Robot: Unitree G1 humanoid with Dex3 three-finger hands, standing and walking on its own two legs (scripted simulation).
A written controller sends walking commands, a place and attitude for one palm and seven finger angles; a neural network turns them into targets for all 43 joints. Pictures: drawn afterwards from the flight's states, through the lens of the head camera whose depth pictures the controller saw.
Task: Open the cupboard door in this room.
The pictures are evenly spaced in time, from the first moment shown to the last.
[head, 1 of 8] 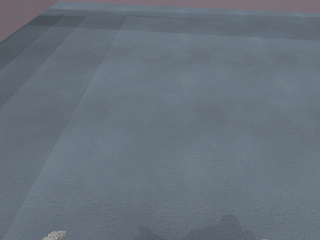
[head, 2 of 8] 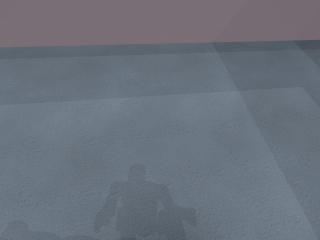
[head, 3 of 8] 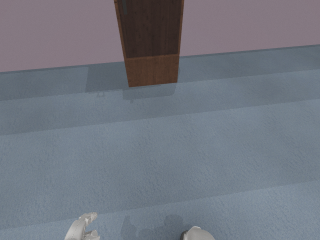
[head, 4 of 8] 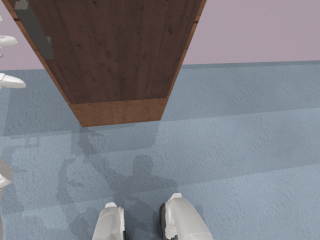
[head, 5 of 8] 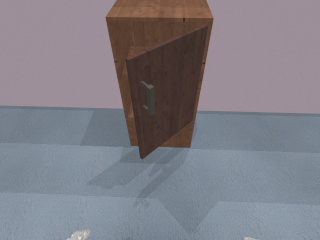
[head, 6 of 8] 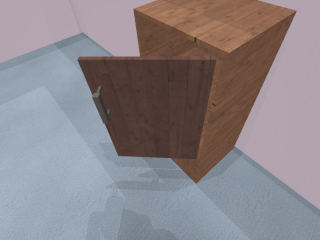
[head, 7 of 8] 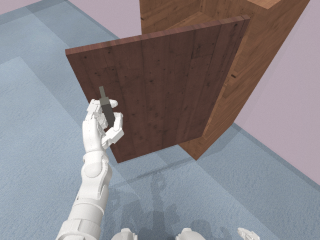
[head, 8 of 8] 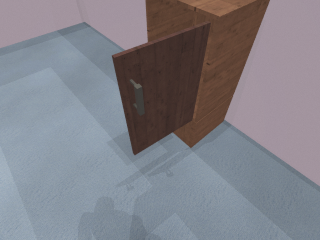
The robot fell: no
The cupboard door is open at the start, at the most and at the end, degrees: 0 86 85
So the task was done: yes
